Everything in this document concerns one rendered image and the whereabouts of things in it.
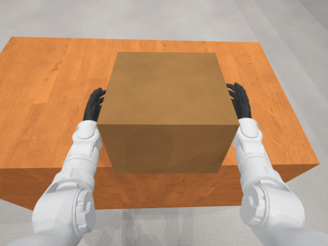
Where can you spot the robot left hand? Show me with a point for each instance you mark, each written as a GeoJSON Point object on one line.
{"type": "Point", "coordinates": [93, 107]}

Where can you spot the pedestal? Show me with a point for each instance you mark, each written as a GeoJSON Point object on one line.
{"type": "Point", "coordinates": [46, 82]}

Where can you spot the robot left upper arm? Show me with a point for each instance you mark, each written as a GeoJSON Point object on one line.
{"type": "Point", "coordinates": [61, 219]}

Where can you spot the robot right hand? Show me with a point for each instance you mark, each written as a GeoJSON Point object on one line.
{"type": "Point", "coordinates": [240, 101]}

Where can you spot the robot right upper arm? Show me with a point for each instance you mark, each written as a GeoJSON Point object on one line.
{"type": "Point", "coordinates": [277, 217]}

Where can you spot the left robot forearm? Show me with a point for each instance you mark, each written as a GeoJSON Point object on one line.
{"type": "Point", "coordinates": [81, 162]}

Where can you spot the carton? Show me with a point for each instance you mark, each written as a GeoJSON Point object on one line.
{"type": "Point", "coordinates": [167, 112]}

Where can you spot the right robot forearm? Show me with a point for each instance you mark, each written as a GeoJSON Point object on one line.
{"type": "Point", "coordinates": [253, 162]}

